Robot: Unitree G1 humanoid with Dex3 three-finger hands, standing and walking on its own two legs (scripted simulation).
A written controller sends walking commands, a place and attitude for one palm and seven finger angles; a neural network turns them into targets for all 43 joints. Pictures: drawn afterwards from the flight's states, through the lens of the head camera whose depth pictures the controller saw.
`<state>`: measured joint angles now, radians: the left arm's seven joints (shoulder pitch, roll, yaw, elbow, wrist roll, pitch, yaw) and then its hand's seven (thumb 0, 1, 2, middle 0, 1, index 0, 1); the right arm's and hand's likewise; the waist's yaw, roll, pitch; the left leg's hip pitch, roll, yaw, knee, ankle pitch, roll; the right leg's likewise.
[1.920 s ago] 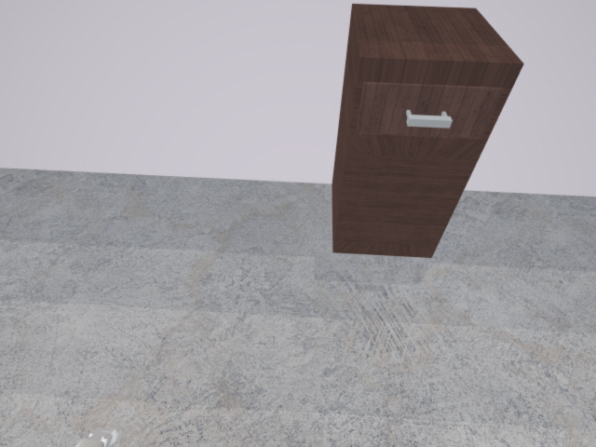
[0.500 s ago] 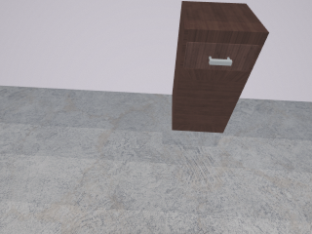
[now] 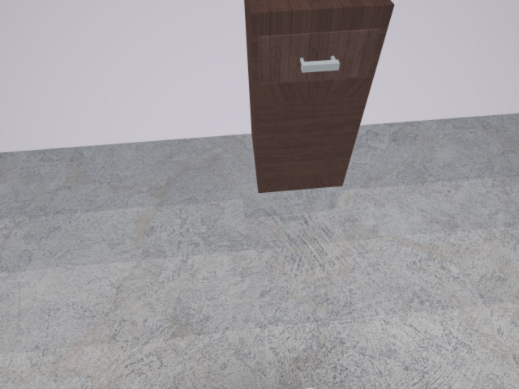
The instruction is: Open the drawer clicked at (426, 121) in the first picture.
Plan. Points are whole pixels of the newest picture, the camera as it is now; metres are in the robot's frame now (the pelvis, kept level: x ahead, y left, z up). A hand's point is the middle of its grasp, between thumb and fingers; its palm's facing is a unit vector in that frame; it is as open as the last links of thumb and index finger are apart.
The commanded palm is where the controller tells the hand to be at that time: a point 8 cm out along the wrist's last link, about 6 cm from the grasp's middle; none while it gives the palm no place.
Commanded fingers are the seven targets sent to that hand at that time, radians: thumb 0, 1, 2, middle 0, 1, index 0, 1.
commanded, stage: walk to a spot facing it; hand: left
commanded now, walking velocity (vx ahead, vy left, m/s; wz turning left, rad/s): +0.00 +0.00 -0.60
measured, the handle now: (318, 62) +1.06 -0.10 -0.07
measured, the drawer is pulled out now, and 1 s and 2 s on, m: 0.00 0.00 0.00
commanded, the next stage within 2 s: none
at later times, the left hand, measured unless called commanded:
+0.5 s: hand out of the picture +0.07 +0.19 -0.15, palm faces -0.15 -0.95 -0.25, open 7.4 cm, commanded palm none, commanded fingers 0.00 0.90 0.90 -0.20 -0.30 -0.20 -0.30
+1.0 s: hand (163, 381) +0.15 +0.19 -0.15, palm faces -0.53 -0.82 -0.21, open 7.4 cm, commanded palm none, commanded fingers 0.00 0.90 0.90 -0.20 -0.30 -0.20 -0.30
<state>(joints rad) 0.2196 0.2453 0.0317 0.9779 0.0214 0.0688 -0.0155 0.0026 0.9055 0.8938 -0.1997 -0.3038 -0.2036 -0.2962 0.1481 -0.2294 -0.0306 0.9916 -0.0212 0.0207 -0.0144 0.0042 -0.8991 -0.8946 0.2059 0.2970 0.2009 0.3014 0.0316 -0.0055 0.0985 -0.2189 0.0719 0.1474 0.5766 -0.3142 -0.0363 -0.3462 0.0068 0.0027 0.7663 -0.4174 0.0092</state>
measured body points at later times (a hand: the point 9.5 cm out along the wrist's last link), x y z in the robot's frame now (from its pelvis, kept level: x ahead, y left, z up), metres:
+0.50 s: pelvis -0.01 +0.00 +0.02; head +0.02 -0.01 +0.46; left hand +0.08 +0.24 -0.13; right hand +0.05 -0.28 -0.12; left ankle +0.00 +0.16 -0.68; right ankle +0.01 -0.08 -0.72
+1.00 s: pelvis -0.03 +0.05 +0.02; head +0.01 +0.05 +0.46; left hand +0.17 +0.23 -0.14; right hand -0.13 -0.18 -0.12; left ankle +0.01 +0.15 -0.72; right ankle -0.12 -0.07 -0.67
